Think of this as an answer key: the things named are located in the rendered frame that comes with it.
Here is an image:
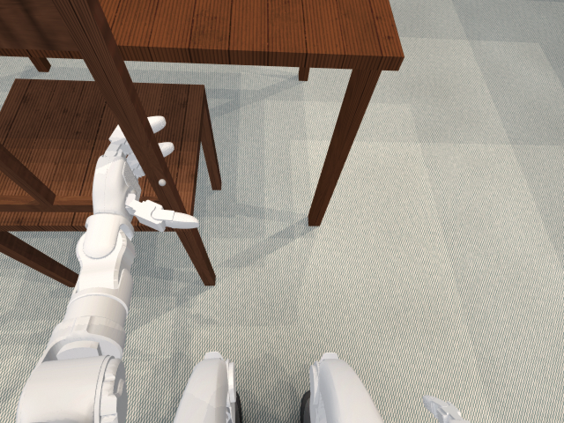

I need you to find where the table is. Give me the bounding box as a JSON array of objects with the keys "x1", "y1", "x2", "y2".
[{"x1": 0, "y1": 0, "x2": 404, "y2": 226}]

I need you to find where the chair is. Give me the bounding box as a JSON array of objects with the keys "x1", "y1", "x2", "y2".
[{"x1": 0, "y1": 0, "x2": 222, "y2": 287}]

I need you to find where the right robot thigh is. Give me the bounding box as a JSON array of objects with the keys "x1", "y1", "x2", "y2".
[{"x1": 309, "y1": 359, "x2": 384, "y2": 423}]

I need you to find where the left robot forearm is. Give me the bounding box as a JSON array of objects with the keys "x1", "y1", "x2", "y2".
[{"x1": 16, "y1": 212, "x2": 136, "y2": 423}]

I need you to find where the robot left upper arm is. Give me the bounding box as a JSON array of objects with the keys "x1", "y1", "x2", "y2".
[{"x1": 20, "y1": 355, "x2": 128, "y2": 423}]

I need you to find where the right robot hand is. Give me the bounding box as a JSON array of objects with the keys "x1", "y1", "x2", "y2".
[{"x1": 423, "y1": 395, "x2": 471, "y2": 423}]

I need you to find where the robot thigh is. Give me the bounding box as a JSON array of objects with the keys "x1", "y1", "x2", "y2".
[
  {"x1": 173, "y1": 358, "x2": 236, "y2": 423},
  {"x1": 309, "y1": 359, "x2": 384, "y2": 423}
]

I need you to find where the left robot hand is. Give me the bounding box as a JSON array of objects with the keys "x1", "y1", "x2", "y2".
[{"x1": 93, "y1": 116, "x2": 199, "y2": 232}]

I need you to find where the left robot thigh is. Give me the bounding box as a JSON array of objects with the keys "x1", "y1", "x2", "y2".
[{"x1": 173, "y1": 358, "x2": 236, "y2": 423}]

